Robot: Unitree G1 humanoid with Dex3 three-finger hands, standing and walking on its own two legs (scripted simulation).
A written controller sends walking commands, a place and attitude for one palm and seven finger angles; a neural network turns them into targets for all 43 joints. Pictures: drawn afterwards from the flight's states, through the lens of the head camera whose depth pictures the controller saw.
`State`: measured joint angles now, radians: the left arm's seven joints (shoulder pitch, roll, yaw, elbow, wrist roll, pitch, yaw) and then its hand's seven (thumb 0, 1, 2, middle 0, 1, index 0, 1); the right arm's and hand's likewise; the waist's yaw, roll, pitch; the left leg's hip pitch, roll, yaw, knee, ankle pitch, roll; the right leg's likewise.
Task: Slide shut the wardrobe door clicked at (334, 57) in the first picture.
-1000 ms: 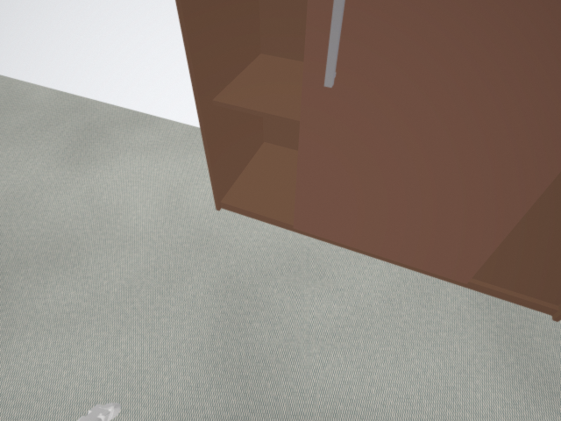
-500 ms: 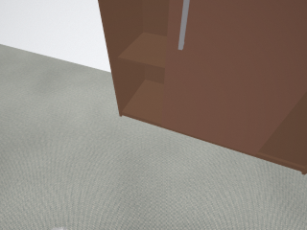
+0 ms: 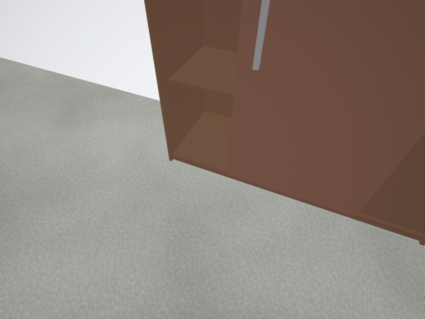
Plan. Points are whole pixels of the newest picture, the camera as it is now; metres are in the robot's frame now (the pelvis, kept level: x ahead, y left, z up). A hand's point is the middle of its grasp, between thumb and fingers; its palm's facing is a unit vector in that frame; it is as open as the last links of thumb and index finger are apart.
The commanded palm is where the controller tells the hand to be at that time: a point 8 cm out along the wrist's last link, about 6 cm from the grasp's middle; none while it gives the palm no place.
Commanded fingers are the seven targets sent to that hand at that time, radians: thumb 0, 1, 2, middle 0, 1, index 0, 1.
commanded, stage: look at it before walking up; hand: right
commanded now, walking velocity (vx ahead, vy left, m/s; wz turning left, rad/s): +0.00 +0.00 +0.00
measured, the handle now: (262, 31) +0.99 -0.12 +0.13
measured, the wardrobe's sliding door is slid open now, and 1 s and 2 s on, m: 0.38 0.38 0.38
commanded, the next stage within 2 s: walk to a spot facing it in 0.54 s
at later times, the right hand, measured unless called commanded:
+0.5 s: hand out of the picture +0.07 -0.25 -0.16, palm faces -0.02 +0.95 -0.32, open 7.4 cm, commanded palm none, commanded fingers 0.00 -0.90 -0.90 0.20 0.30 0.20 0.30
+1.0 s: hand out of the picture +0.06 -0.20 -0.18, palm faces -0.12 +0.95 -0.28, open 7.4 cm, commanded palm none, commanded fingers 0.00 -0.90 -0.90 0.20 0.30 0.20 0.30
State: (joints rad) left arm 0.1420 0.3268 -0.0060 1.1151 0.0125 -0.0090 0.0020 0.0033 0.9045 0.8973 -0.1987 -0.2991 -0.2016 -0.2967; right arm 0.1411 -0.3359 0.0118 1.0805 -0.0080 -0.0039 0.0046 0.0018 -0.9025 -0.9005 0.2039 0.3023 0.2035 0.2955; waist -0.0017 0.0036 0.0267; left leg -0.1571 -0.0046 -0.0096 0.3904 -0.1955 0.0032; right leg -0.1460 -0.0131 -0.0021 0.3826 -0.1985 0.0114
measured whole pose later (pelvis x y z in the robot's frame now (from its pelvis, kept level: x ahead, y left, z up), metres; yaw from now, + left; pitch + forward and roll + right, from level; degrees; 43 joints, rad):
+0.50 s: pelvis +0.01 +0.00 +0.00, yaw +0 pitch -2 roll +0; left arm 0.13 0.33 -0.01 1.12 0.01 -0.01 0.00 0.00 0.90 0.90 -0.20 -0.30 -0.20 -0.30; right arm 0.15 -0.34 0.01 1.09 -0.01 -0.01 0.00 0.00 -0.90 -0.90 0.20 0.30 0.20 0.30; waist -0.01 0.01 0.03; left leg -0.14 0.00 -0.01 0.37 -0.19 0.00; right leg -0.14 -0.01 0.00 0.37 -0.20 0.01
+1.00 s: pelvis -0.01 +0.01 -0.02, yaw +9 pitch -2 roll -2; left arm 0.15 0.23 0.03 1.00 0.02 0.02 0.02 0.00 0.90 0.90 -0.20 -0.30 -0.20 -0.30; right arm 0.23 -0.26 -0.03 0.98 -0.01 0.07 0.02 0.00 -0.91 -0.90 0.20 0.30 0.20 0.30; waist -0.04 0.02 0.09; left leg -0.34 -0.01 -0.02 0.76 -0.41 -0.01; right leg -0.21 -0.06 -0.15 0.56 -0.31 0.02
